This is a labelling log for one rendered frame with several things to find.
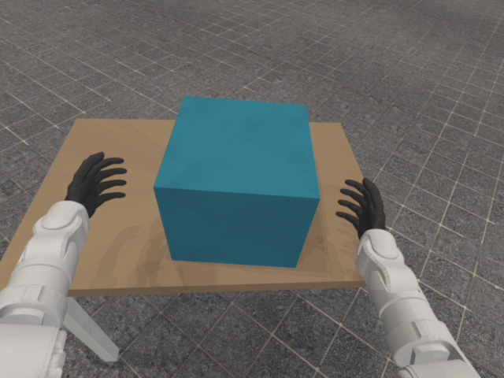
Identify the right robot forearm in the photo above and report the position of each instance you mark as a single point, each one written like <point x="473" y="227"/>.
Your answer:
<point x="414" y="335"/>

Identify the table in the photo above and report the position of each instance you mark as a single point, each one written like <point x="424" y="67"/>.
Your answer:
<point x="127" y="253"/>

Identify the left robot forearm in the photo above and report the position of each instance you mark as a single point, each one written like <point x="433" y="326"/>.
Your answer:
<point x="37" y="290"/>

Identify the carton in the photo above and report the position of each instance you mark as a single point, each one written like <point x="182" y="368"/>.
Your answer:
<point x="238" y="182"/>

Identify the robot left hand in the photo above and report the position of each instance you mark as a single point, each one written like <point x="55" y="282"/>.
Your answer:
<point x="86" y="187"/>

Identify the robot right hand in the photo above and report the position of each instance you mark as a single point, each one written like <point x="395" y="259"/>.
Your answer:
<point x="371" y="210"/>

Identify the robot left upper arm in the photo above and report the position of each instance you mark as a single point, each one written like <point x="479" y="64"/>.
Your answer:
<point x="31" y="351"/>

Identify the robot right upper arm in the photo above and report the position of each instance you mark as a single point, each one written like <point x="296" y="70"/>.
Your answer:
<point x="440" y="369"/>

